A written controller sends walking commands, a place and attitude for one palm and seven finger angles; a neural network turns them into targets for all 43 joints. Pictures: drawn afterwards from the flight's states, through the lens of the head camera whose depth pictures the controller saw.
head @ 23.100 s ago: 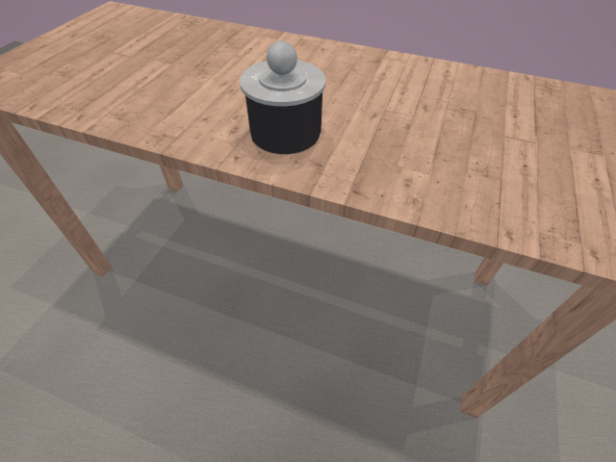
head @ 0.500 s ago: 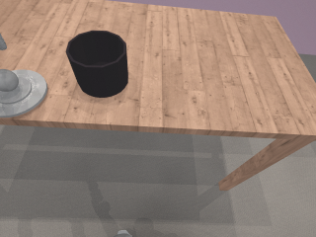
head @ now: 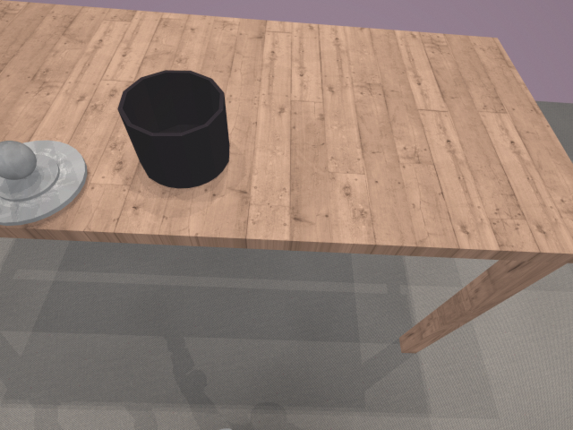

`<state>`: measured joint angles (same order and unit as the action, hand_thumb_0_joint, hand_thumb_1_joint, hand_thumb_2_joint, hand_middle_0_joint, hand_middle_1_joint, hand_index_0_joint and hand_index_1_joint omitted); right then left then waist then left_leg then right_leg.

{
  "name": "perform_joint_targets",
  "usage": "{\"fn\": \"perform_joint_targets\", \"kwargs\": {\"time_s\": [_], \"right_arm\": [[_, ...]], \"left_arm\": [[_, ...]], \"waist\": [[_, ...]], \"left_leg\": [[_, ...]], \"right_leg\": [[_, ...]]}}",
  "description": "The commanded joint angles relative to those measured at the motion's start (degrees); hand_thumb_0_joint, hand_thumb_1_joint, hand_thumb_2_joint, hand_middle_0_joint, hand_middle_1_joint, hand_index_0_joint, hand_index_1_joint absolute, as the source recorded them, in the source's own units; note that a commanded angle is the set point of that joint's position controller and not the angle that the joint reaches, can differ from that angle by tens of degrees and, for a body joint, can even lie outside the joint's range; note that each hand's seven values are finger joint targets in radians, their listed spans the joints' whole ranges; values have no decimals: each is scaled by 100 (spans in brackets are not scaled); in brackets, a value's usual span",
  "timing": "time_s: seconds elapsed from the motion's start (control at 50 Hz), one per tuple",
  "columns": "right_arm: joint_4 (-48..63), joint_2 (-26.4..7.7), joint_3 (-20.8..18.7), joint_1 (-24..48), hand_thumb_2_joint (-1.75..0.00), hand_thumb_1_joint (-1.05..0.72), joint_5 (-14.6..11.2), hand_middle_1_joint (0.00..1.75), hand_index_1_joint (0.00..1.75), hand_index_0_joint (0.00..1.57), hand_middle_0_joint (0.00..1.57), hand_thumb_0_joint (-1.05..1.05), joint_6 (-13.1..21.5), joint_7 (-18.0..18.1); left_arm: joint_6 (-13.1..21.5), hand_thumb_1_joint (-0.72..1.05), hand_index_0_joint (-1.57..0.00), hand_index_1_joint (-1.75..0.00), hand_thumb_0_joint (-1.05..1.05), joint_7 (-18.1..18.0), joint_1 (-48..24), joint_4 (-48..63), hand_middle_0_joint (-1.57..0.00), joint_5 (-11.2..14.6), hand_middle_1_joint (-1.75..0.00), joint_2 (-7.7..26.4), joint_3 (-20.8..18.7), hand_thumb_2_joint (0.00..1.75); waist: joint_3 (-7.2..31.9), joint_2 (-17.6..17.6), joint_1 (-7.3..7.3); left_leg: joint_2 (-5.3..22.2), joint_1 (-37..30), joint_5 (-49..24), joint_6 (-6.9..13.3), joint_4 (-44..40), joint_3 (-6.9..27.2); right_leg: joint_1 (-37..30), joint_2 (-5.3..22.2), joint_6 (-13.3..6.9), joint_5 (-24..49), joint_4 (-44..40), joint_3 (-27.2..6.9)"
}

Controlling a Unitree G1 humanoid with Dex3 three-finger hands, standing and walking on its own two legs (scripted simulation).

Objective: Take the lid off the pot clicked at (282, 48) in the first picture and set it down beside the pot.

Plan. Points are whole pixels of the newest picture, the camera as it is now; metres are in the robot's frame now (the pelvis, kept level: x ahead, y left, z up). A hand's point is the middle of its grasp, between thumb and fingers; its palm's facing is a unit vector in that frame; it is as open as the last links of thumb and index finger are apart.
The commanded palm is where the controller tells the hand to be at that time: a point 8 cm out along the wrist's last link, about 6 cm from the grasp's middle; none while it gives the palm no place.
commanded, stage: raise the empty hand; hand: left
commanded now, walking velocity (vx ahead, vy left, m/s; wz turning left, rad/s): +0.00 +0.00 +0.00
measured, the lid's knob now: (12, 160) +0.49 +0.36 +0.08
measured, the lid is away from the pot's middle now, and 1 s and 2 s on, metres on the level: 0.23 0.23 0.23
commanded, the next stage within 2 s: draw the hand back to the body in 0.24 s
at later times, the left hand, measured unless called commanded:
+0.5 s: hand out of the picture +0.48 +0.35 +0.24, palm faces -0.26 -0.17 -0.95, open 11.0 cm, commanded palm +0.47 +0.35 +0.29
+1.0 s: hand out of the picture +0.44 +0.29 +0.26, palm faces +0.35 -0.81 -0.47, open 11.0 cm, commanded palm +0.38 +0.33 +0.28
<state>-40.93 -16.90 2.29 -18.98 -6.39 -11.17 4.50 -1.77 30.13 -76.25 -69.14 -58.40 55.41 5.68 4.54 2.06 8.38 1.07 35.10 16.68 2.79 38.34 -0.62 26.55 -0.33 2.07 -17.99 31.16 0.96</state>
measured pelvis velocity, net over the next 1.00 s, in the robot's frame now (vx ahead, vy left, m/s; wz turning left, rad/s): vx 0.00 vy -0.02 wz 0.02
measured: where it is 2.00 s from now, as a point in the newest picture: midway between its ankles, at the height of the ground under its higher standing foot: outside the picture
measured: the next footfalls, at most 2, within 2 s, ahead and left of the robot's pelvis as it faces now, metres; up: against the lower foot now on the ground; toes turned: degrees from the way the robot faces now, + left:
none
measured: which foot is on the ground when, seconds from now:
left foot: down 0.00-1.00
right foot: down 0.00-1.00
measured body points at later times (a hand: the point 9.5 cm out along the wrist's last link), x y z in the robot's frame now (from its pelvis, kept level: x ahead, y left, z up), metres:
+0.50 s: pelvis +0.01 -0.01 +0.00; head +0.09 +0.00 +0.45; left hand +0.49 +0.36 +0.29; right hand +0.03 -0.28 -0.12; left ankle +0.01 +0.09 -0.72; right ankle -0.04 -0.15 -0.72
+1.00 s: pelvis +0.00 -0.02 +0.01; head +0.04 -0.01 +0.46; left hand +0.42 +0.33 +0.28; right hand +0.13 -0.26 -0.10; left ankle +0.01 +0.09 -0.72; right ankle -0.04 -0.15 -0.72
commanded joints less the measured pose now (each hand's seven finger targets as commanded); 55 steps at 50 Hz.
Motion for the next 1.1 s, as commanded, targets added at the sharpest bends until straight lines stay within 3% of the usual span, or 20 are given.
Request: {"fn": "perform_joint_targets", "kwargs": {"time_s": [0.0, 0.08, 0.14, 0.18, 0.3, 0.4, 0.48, 0.52, 0.6, 0.7, 0.76, 0.8, 0.82, 0.84, 0.86, 0.9, 0.94, 1.0, 1.02, 1.08], "right_arm": [[338, -1094, -337, -495, -90, -90, 39, 30, 30, 20, 20, 0, 77, 97], [354, -1041, -320, -497, -90, -90, 6, 30, 30, 20, 20, 0, 138, 74], [275, -1073, -313, -488, -90, -90, -4, 30, 30, 20, 20, 0, 97, 47], [343, -1060, -309, -422, -90, -90, -10, 30, 30, 20, 20, 0, 97, 29], [306, -1076, -348, -464, -90, -90, 30, 30, 30, 20, 20, 0, 77, 23], [474, -1031, -379, -362, -90, -90, 58, 30, 30, 20, 20, 0, -22, -64], [694, -965, -418, -179, -90, -90, 32, 30, 30, 20, 20, 0, -133, -126], [755, -965, -427, -98, -90, -90, 50, 30, 30, 20, 20, 0, -191, -153], [903, -944, -431, 101, -90, -90, 32, 30, 30, 20, 20, 0, -273, -190], [1108, -886, -444, 417, -90, -90, 17, 30, 30, 20, 20, 0, -310, -223], [1095, -873, -403, 504, -90, -90, -12, 30, 30, 20, 20, 0, -326, -180], [1166, -853, -397, 684, -90, -90, -12, 30, 30, 20, 20, 0, -338, -192], [1614, -555, -407, -154, -90, -90, 3, 30, 30, 20, 20, 0, 132, -180], [1525, -685, -248, 140, -90, -90, 60, 30, 30, 20, 20, 0, 306, -137], [1525, -717, -301, 91, -90, -90, 114, 30, 30, 20, 20, 0, 420, -55], [1357, -805, -246, 206, -90, -90, 152, 30, 30, 20, 20, 0, 526, 10], [1221, -811, -258, 266, -90, -90, 193, 30, 30, 20, 20, 0, 664, 11], [1210, -734, -251, 506, -90, -90, 270, 30, 30, 20, 20, 0, 902, -48], [1174, -704, -252, 552, -90, -90, 274, 30, 30, 20, 20, 0, 973, -62], [1133, -739, -288, 611, -90, -90, 341, 30, 30, 20, 20, 0, 1108, -100]], "left_arm": [[-34, -3, -36, -83, 0, -240, -3020, 1423, -36, -76, -83, 1727, -397, 68], [-51, -3, -36, -83, 0, -137, -2872, 1421, -36, -25, -83, 1541, -311, 68], [-199, -3, -36, -83, 0, -95, -2658, 726, -36, -38, -83, 1219, -23, 68], [-182, -3, -36, -83, 0, -74, -2771, 1168, -36, 32, -83, 1075, 55, 68], [-193, -3, -36, -83, 0, -138, -3091, 1329, -36, -133, -83, 1547, -243, 68], [-126, -3, -36, -83, 0, -151, -2380, 1428, -36, -100, -83, 1766, -632, 68], [-114, -3, -36, -83, 0, -139, -2046, 1874, -36, 59, -83, 1441, -538, 68], [-95, -3, -36, -83, 0, -190, -1918, 2119, -36, 31, -83, 1866, -926, 68], [-103, -3, -36, -83, 0, -212, -1403, 2538, -36, 162, -83, 1939, -1138, 68], [-149, -3, -36, -83, 0, -236, -953, 3415, -36, 323, -83, 1820, -1218, 68], [-185, -3, -36, -83, 0, -207, -449, 2931, -36, 427, -83, 1642, -1226, 68], [-175, -3, -36, -83, 0, -220, -754, 3631, -36, 486, -83, 1497, -1031, 68], [227, -3, -36, -83, 0, -1263, -1397, 3760, -36, 4019, -83, 289, -2251, 68], [388, -3, -36, -83, 0, -1763, -857, 3888, -36, 4294, -83, 28, -1821, 68], [438, -3, -36, -83, 0, -2169, -307, 3676, -36, 4804, -83, 48, -2287, 68], [528, -3, -36, -83, 0, -2672, 95, 3631, -36, 5337, -83, 203, -2689, 68], [597, -1, -36, -82, 0, -2986, 93, 3844, -36, 5629, -82, 58, -2768, 69], [752, 6, -35, -78, 0, -3293, 498, 4865, -35, 5811, -78, 13, -3033, 70], [746, 9, -34, -77, 0, -3349, 691, 4937, -34, 5873, -77, -272, -2911, 71], [783, 16, -33, -73, 0, -3535, 1572, 5548, -33, 5964, -73, 95, -3545, 73]], "waist": [[2468, 978, -33], [2458, 1023, -81], [1834, 516, 57], [2026, 809, -39], [2564, 858, -12], [2577, 752, -177], [2337, 786, -216], [2534, 768, -278], [2530, 709, -336], [2570, 853, -399], [1936, 290, -362], [2147, 690, -384], [1507, 950, -217], [1628, 898, -321], [1619, 420, -353], [1432, -100, -461], [1396, 91, -484], [1577, 994, -623], [1482, 959, -619], [1649, 861, -788]], "left_leg": [[-112, -2676, -2345, 131, -276, 77], [-74, -2988, -3223, 134, -222, 119], [-103, -2459, -2430, 131, -311, 44], [-83, -2684, -2814, 123, -352, 56], [-92, -2934, -3058, 130, -293, 110], [-126, -2879, -3613, 124, -212, 100], [-141, -2854, -3558, 154, -281, 65], [-153, -2899, -3574, 170, -237, 101], [-157, -2901, -3596, 178, -275, 110], [-180, -3067, -3480, 188, -338, 178], [-236, -2615, -2671, 186, -482, 112], [-223, -2838, -2678, 171, -548, 131], [51, -3600, -1880, 29, -787, 142], [196, -4019, -1609, -42, -1018, 572], [218, -3921, -1448, -14, -1047, 565], [109, -3373, -1194, -4, -1185, 303], [56, -3227, -1256, -38, -1248, 116], [60, -3541, -1961, -111, -1281, 96], [62, -3586, -2106, -128, -1308, 91], [90, -3665, -2855, -119, -1314, 64]], "right_leg": [[15, -395, -283, 1385, -380, 211], [23, -412, -287, 1670, -389, 275], [111, -403, -247, 1464, -475, 272], [49, -380, -292, 1604, -434, 284], [-95, -380, -248, 1678, -429, 228], [-310, -376, -246, 2007, -325, 220], [-299, -347, -299, 1982, -368, 247], [-393, -343, -273, 1986, -325, 213], [-506, -321, -277, 1989, -323, 200], [-526, -298, -308, 1791, -362, 206], [-542, -303, -308, 1587, -464, 265], [-567, -260, -324, 1503, -481, 229], [8, -159, -518, 944, -721, 312], [-39, -201, -522, 630, -759, 257], [-218, -214, -509, 657, -853, 208], [-761, -194, -478, 922, -936, 159], [-1125, -153, -454, 1191, -1005, 113], [-1487, -137, -489, 1659, -1026, 90], [-1520, -158, -481, 1733, -1045, 116], [-1988, -158, -453, 2311, -1043, 108]]}}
